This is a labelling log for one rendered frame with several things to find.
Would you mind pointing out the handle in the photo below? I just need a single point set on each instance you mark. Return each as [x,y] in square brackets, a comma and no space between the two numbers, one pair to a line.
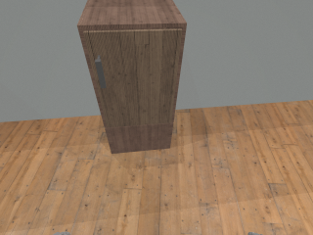
[100,72]

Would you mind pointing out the cupboard door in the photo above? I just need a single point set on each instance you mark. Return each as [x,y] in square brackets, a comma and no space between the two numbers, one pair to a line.
[140,68]

